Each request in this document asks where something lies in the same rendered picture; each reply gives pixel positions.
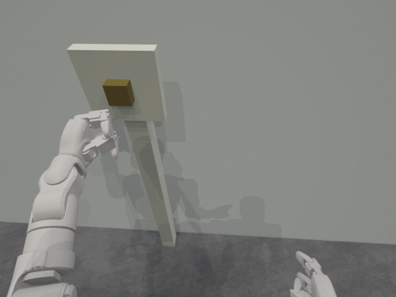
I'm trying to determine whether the button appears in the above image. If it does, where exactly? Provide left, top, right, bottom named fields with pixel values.
left=102, top=79, right=135, bottom=106

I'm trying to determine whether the panel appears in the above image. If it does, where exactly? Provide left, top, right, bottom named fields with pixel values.
left=67, top=44, right=176, bottom=247

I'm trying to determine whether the robot left hand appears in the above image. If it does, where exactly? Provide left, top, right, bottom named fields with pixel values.
left=59, top=109, right=119, bottom=168

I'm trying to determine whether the robot right hand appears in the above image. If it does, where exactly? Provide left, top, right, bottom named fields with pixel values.
left=290, top=251, right=337, bottom=297

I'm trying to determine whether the left robot upper arm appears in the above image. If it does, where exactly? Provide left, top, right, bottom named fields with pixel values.
left=12, top=282, right=77, bottom=297

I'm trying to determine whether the robot left forearm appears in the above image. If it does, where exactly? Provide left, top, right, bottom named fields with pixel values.
left=7, top=155, right=87, bottom=297

